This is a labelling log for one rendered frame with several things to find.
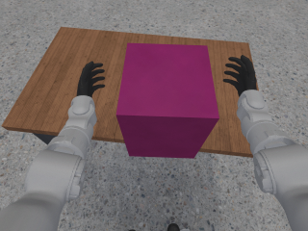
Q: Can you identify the left robot upper arm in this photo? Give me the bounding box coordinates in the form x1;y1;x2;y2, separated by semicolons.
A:
0;149;87;231

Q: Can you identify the carton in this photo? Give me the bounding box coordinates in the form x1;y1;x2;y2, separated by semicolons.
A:
115;42;219;159

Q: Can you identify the robot left forearm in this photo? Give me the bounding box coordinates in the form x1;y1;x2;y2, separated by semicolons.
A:
24;95;97;192

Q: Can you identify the table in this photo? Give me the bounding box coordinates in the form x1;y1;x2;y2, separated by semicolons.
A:
1;27;259;158

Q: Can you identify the robot left hand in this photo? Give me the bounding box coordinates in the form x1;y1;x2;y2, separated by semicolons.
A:
76;61;105;97

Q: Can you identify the right robot upper arm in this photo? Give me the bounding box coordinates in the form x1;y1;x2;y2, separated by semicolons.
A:
253;143;308;231

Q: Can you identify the robot right hand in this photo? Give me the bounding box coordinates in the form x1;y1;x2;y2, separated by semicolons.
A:
222;55;257;97

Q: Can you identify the robot right forearm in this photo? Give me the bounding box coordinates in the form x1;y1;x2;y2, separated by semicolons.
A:
236;90;308;156

